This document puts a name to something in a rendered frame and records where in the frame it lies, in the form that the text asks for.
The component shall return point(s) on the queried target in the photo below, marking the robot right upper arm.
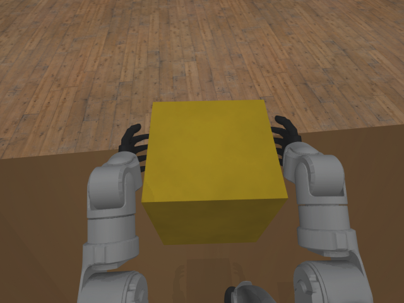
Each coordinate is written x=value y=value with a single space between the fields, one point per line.
x=332 y=281

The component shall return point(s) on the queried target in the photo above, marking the robot right thigh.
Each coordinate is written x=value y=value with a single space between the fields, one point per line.
x=251 y=294

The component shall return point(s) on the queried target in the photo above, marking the right robot forearm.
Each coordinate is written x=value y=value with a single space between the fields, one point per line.
x=322 y=198

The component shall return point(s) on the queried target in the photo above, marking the robot left upper arm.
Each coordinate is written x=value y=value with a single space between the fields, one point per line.
x=115 y=287

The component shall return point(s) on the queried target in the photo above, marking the right robot shin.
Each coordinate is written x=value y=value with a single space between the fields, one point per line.
x=243 y=283

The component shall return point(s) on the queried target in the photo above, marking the left robot forearm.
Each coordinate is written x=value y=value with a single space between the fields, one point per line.
x=111 y=203

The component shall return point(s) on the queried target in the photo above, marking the robot left hand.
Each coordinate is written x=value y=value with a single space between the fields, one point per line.
x=128 y=142

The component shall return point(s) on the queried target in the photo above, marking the robot right hand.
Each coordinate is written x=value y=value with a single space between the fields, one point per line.
x=289 y=135

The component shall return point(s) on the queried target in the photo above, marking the carton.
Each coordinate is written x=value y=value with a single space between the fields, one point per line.
x=212 y=173

